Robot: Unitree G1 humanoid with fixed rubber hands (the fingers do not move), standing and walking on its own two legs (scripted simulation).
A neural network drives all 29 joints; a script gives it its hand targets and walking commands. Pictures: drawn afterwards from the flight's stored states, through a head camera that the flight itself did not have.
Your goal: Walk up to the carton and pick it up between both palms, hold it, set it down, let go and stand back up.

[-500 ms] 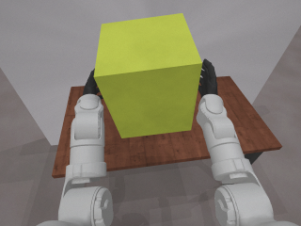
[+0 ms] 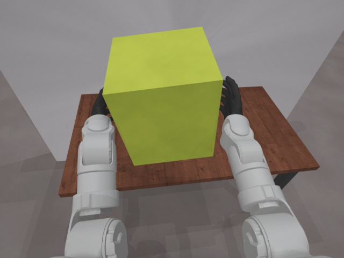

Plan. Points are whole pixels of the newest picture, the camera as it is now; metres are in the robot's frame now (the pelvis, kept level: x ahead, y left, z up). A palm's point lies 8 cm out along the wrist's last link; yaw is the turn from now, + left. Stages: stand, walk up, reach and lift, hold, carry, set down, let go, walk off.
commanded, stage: hold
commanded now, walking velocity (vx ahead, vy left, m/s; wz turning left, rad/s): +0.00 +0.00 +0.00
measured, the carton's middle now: (165, 100) +0.43 +0.01 +0.14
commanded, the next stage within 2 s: set down in 0.88 s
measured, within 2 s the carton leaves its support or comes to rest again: neither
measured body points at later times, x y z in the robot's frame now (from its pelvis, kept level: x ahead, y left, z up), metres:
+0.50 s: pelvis +0.02 +0.00 +0.00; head -0.03 +0.03 +0.45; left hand +0.39 +0.15 +0.15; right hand +0.38 -0.15 +0.17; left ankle +0.04 +0.14 -0.75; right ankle +0.04 -0.13 -0.75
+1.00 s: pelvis +0.03 +0.00 +0.00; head -0.03 +0.03 +0.45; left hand +0.39 +0.14 +0.18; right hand +0.39 -0.15 +0.20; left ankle +0.04 +0.14 -0.75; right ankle +0.04 -0.13 -0.75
